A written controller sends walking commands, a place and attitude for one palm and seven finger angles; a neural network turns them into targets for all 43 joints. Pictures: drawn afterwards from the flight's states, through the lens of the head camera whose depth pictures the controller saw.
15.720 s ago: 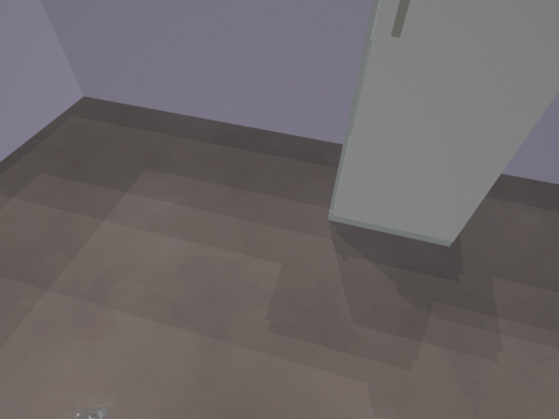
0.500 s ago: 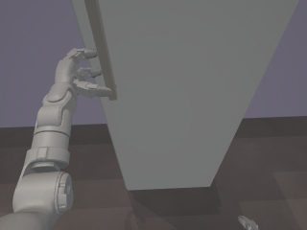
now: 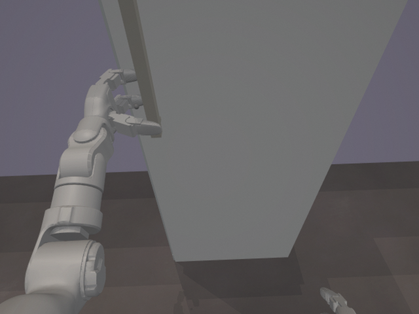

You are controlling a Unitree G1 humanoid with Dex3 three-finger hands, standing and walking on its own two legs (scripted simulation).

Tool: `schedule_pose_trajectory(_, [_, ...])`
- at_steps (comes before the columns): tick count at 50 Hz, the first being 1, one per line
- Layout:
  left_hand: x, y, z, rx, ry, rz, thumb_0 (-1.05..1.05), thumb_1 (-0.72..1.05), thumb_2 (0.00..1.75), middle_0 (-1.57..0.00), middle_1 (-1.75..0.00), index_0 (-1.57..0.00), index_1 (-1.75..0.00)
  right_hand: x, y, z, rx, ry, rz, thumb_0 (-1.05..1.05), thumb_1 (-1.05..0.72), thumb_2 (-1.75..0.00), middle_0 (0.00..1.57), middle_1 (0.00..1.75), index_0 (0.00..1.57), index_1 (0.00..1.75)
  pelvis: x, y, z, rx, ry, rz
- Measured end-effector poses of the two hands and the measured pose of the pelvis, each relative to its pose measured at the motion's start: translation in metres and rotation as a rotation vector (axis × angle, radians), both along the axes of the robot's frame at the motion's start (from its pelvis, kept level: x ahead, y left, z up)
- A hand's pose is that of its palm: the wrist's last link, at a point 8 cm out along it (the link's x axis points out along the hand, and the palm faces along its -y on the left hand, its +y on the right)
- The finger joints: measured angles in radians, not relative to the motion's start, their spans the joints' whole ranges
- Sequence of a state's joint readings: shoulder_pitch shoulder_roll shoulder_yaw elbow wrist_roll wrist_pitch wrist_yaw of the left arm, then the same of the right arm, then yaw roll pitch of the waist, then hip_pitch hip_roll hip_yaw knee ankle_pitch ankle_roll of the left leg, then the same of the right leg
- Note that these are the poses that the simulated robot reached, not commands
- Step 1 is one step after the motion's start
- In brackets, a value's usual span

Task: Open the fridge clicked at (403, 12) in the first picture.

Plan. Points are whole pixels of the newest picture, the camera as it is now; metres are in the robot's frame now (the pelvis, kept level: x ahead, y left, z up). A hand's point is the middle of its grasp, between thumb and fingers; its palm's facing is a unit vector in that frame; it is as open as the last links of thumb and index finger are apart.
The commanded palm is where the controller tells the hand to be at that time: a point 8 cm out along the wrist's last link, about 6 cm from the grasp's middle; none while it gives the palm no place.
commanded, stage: slide the fingers in behind the handle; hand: left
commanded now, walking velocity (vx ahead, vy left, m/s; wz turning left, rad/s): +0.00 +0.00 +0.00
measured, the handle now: (146, 72) +0.48 +0.15 +0.25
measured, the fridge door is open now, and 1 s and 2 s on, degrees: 0 0 0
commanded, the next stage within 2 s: grip the handle and tug to test in 1.34 s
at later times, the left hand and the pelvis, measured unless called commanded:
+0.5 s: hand (147, 106) +0.41 +0.13 +0.22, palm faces +0.09 -1.00 +0.03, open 14.1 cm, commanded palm +0.38 +0.18 +0.22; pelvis +0.00 -0.01 +0.00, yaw +0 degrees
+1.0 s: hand (157, 105) +0.42 +0.12 +0.22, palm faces +0.08 -1.00 +0.03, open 14.1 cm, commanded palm +0.39 +0.17 +0.22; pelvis +0.00 +0.00 +0.00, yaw +1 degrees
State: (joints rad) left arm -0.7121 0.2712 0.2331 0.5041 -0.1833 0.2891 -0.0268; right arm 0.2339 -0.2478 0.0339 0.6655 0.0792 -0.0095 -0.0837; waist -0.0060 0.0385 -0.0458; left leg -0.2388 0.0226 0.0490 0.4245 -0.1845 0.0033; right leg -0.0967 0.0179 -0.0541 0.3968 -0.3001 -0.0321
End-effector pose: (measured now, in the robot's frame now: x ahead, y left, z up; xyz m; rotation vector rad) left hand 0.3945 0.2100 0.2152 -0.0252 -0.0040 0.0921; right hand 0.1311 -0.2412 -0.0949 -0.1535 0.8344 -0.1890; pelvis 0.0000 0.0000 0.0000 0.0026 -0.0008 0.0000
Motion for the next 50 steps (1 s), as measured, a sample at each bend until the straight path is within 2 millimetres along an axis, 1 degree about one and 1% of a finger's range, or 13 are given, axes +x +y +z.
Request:
schedule_pose_trajectory(8, [0.0,-0.011,0.005,0.004,-0.008,-0.01,-0.01,-0.5,0.3,-0.3,-1.2,-0.3,-1.2,0.002,-0.001,0.0,0.003,-0.002,0.005,0.01,-0.91,-0.9,0.2,0.3,0.2,0.3,0.0,-0.001,0.0,0.001,-0.003,0.001])
schedule_pose_trajectory(16, [-0.003,-0.016,0.003,0.001,0.0,-0.003,-0.01,-0.5,0.3,-0.3,-1.2,-0.3,-1.2,0.003,-0.001,0.0,0.008,0.0,0.006,0.01,-0.91,-0.9,0.2,0.3,0.2,0.3,0.0,-0.003,0.0,0.003,-0.009,-0.001])
schedule_pose_trajectory(22, [-0.006,-0.023,0.005,-0.002,-0.015,-0.009,-0.01,-0.5,0.3,-0.3,-1.2,-0.3,-1.2,0.004,-0.002,-0.001,0.008,0.0,0.011,0.01,-0.91,-0.9,0.2,0.3,0.2,0.3,0.0,-0.004,0.001,0.003,-0.013,0.001])
schedule_pose_trajectory(32, [-0.009,-0.026,0.006,0.006,-0.011,0.012,-0.01,-0.5,0.3,-0.27,-1.19,-0.26,-1.19,0.008,-0.002,0.0,0.013,-0.008,0.02,0.01,-0.91,-0.9,0.2,0.3,0.2,0.3,0.0,-0.006,0.001,0.004,-0.017,0.005])
schedule_pose_trajectory(43, [-0.007,-0.031,0.006,0.002,-0.008,0.002,-0.01,-0.5,0.3,-0.27,-1.19,-0.26,-1.19,0.011,0.0,0.0,0.01,-0.004,0.031,0.01,-0.91,-0.9,0.2,0.3,0.2,0.3,0.0,-0.006,0.0,0.004,-0.014,0.011])
schedule_pose_trajectory(50, [-0.002,-0.04,0.004,-0.003,0.002,-0.014,-0.01,-0.5,0.3,-0.28,-1.19,-0.28,-1.2,0.01,0.002,-0.001,0.011,0.004,0.031,0.01,-0.91,-0.9,0.2,0.3,0.2,0.3,0.0,-0.004,0.001,0.004,-0.01,0.009])
